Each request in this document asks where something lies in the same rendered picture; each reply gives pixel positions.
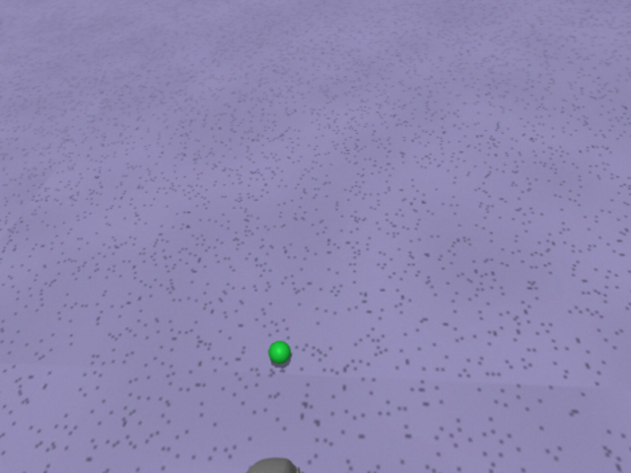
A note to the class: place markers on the ball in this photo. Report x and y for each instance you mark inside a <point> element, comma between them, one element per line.
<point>279,352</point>

